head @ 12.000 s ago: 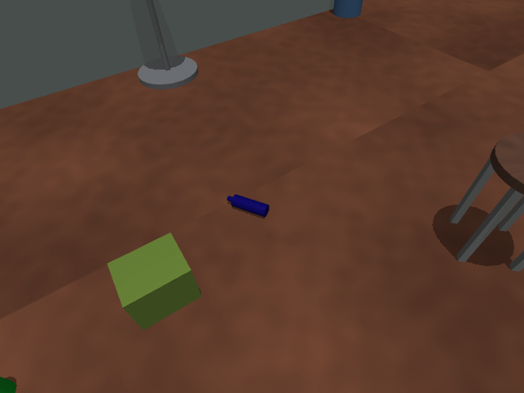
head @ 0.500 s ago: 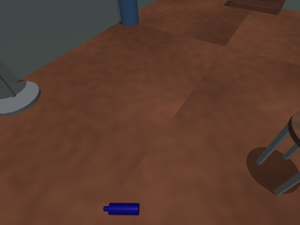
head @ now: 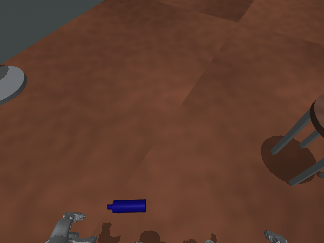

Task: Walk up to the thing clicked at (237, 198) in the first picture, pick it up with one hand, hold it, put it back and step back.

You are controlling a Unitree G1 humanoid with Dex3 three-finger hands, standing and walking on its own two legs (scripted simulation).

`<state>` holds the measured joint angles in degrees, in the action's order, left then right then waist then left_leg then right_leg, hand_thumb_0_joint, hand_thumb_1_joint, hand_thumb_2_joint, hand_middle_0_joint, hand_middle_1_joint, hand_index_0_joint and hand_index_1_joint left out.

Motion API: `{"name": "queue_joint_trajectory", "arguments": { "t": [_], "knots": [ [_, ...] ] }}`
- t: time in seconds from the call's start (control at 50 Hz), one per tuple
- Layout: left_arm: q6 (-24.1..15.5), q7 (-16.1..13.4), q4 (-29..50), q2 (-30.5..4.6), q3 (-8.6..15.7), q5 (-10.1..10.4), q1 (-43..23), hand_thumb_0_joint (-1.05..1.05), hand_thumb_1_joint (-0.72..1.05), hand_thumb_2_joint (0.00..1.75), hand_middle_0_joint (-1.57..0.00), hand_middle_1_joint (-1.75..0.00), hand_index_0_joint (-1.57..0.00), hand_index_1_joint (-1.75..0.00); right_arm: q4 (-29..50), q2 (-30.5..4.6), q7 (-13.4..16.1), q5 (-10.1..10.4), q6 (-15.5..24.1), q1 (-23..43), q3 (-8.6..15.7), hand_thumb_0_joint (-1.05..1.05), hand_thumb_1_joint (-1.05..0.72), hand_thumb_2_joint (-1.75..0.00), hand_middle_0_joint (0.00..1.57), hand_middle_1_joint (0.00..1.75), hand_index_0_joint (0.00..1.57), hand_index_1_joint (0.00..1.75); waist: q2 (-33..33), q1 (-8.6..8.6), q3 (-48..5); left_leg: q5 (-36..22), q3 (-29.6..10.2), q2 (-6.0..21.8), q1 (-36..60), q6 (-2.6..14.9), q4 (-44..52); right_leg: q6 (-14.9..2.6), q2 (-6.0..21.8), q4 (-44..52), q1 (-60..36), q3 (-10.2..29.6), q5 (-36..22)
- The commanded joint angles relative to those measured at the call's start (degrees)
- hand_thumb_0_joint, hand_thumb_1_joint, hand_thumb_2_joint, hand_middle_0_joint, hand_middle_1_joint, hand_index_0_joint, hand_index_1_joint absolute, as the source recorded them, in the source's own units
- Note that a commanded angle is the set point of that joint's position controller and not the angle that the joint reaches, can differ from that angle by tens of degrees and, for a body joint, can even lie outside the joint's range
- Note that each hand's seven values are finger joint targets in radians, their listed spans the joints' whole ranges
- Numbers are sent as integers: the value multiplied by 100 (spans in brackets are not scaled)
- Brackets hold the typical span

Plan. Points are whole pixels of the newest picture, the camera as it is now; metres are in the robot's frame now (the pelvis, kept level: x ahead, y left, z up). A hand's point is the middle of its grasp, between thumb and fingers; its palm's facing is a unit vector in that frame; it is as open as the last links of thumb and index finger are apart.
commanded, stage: rise first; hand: left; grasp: from above
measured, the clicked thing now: (126, 206) +0.37 +0.25 -0.72
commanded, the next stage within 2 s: none
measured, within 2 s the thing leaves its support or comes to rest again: neither
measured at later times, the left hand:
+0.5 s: hand out of the picture +0.13 +0.26 -0.25, palm faces -0.25 -0.82 -0.52, open 14.2 cm
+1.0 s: hand (104, 224) +0.24 +0.29 -0.45, palm faces -0.43 -0.36 -0.83, open 14.0 cm
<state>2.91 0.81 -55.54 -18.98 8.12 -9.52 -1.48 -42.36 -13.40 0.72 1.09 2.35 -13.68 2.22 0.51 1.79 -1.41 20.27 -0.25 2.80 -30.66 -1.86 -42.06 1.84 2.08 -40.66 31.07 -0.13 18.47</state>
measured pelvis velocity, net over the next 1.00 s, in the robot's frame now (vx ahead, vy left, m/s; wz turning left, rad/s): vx -0.08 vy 0.00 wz -0.02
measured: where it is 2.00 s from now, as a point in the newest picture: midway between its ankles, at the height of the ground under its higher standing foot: outside the picture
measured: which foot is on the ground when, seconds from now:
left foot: down 0.00-1.00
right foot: down 0.00-1.00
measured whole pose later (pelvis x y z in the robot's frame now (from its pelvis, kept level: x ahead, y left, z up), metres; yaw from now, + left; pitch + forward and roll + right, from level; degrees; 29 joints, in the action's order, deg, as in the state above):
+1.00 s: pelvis -0.08 +0.00 -0.31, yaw -1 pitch +33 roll -3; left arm -7.6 -10.6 -45.6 -27.9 6.7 -47.5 -20.2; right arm -40.2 -15.7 -3.1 -1.6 7.4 -3.7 4.4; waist -0.6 1.4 -7.3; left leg 39.1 -5.7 1.0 -112.3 -2.9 -118.2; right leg 2.7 1.5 -115.6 112.0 0.8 36.7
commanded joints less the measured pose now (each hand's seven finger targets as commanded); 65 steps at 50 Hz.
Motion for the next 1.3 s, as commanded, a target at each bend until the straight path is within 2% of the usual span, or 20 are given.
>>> {"name": "queue_joint_trajectory", "arguments": {
  "t": [0.0,0.08,0.18,0.26,0.28,0.36,0.42,0.5,0.54,0.6,0.64,0.7,0.76,0.82,0.9,0.96,1.04,1.08,1.18,1.28],
  "knots": [
    [134,-169,758,-928,268,-199,157,0,-51,99,-7,-108,-7,-107,1011,-1011,-17,-20,361,191,396,0,-91,-91,20,30,20,30,52,-151,-1081,-763,164,-288,-253,149,-126,-231,-249,-118,61,-291,-401],
    [-48,-220,1589,-1019,422,-458,342,0,-56,100,-8,-106,-7,-107,1197,-930,-23,-59,536,130,430,0,-92,-91,20,30,20,30,-279,-208,-1522,-617,131,-247,-674,145,-773,-258,-215,-850,668,-236,-253],
    [-64,-291,2473,-1016,438,-833,804,0,-59,102,-7,-106,-6,-107,1362,-927,10,-109,654,159,441,0,-91,-90,20,30,20,30,-582,-146,-1878,-762,-1,-165,-981,94,-1275,-266,-213,-1568,1299,-241,-308],
    [95,-323,3089,-782,380,-873,1413,0,-61,102,-9,-106,-7,-108,1510,-898,5,-104,721,241,430,0,-94,-91,20,30,20,30,-525,-117,-2100,-682,-112,-122,-1310,99,-1591,-273,-188,-1967,1679,-256,-212],
    [150,-336,3283,-857,431,-898,1526,0,-60,100,-8,-106,-6,-107,1545,-919,4,-99,737,261,444,0,-92,-91,20,30,20,30,-620,-168,-2147,-647,-143,-113,-1335,102,-1647,-272,-183,-2072,1809,-261,-164],
    [321,-322,3772,-815,337,-945,1686,0,-59,98,-8,-107,-8,-107,1673,-880,16,-78,815,365,426,0,-95,-91,20,30,20,30,-528,-70,-2260,-442,-135,-149,-1783,149,-2085,-262,-179,-2324,2153,-230,-69],
    [326,-348,3573,-900,250,-1146,1267,0,-57,96,-8,-107,-9,-107,1646,-896,26,-69,897,476,372,0,-95,-91,20,30,20,30,-383,97,-2171,-328,-119,-182,-2326,182,-2556,-254,-167,-2668,2580,-222,-13],
    [-71,-406,2974,-1240,345,-1655,574,0,-57,98,-8,-104,-7,-104,1579,-965,-47,-109,1015,598,415,0,-91,-90,20,30,20,30,-259,97,-2228,198,-91,-238,-3365,220,-3390,-240,-125,-3412,3496,-190,410],
    [-349,-439,2924,-1134,167,-1927,445,0,-55,98,-8,-103,-8,-104,1579,-1001,-88,-110,1066,605,458,0,-89,-90,20,30,20,30,-361,67,-2551,397,-55,-271,-3587,209,-3670,-251,-136,-3734,3854,-138,561],
    [-774,-572,2950,-1294,82,-2294,93,0,-53,98,-9,-103,-8,-103,1473,-1087,-151,-118,1112,647,502,0,-88,-90,20,30,20,30,-557,32,-3095,256,-124,-265,-3864,163,-4137,-265,-137,-4341,4339,-128,419],
    [-938,-728,2697,-1692,362,-2580,38,0,-55,98,-11,-102,-10,-103,1384,-1156,-180,-111,1086,663,494,0,-91,-90,20,30,20,30,-716,-100,-3419,-105,-121,-282,-4068,157,-4532,-287,-140,-4779,4637,-140,186],
    [-1062,-974,2396,-1781,370,-2969,-249,0,-56,98,-9,-105,-9,-105,1221,-1210,-249,-118,1004,644,533,0,-92,-91,20,30,20,30,-716,-117,-3747,-465,-111,-295,-4374,153,-5041,-306,-143,-5294,5061,-202,-65],
    [-1088,-1165,2260,-1825,305,-3228,-836,0,-57,100,-10,-105,-10,-105,1050,-1253,-297,-144,929,549,597,0,-93,-91,20,30,20,30,-695,-93,-4020,-429,-89,-290,-4624,148,-5383,-303,-139,-5552,5340,-239,-34],
    [-1113,-1322,2216,-2232,497,-3486,-1519,0,-57,101,-10,-103,-9,-104,924,-1308,-318,-175,865,434,653,0,-93,-91,20,30,20,30,-514,-135,-4460,-106,16,-310,-5070,210,-5844,-269,-154,-5747,5350,-191,102],
    [-1141,-1393,2093,-2417,393,-3733,-2410,0,-57,103,-9,-103,-8,-104,826,-1290,-327,-232,769,363,648,0,-92,-91,20,30,20,30,-318,-38,-4721,555,86,-326,-5676,284,-6217,-235,-163,-5910,5365,-189,604],
    [-1200,-1368,1419,-2712,407,-3934,-2879,0,-55,104,-7,-103,-6,-104,721,-1319,-322,-258,692,357,634,0,-88,-90,20,30,20,30,-188,22,-4306,1250,98,-354,-6260,332,-6370,-238,-200,-5976,5770,-230,1386],
    [-1362,-1326,998,-2677,187,-4244,-3410,0,-56,106,-6,-102,-5,-103,655,-1334,-339,-286,595,239,597,0,-88,-90,20,30,20,30,-310,120,-4036,1925,68,-393,-6687,354,-6467,-271,-246,-6152,6196,-293,2112],
    [-1437,-1381,631,-2756,198,-4400,-3394,0,-57,106,-6,-101,-5,-102,632,-1379,-361,-282,552,258,561,0,-89,-90,20,30,20,30,-327,95,-3693,2293,-48,-400,-6854,359,-6421,-278,-273,-6289,6519,-383,2381],
    [-1692,-1592,318,-2822,37,-4811,-4075,0,-58,107,-6,-99,-4,-100,516,-1388,-452,-318,436,161,464,0,-89,-90,20,30,20,30,-619,292,-3523,2363,-147,-449,-6974,357,-6624,-318,-262,-6689,7056,-517,2220],
    [-1843,-2052,-71,-2957,45,-5319,-4443,0,-59,108,-6,-95,-4,-97,333,-1477,-530,-413,347,94,403,0,-89,-90,20,30,20,30,-1071,271,-3605,2039,-174,-449,-6724,289,-6814,-354,-228,-7058,7622,-625,1897]
  ]
}}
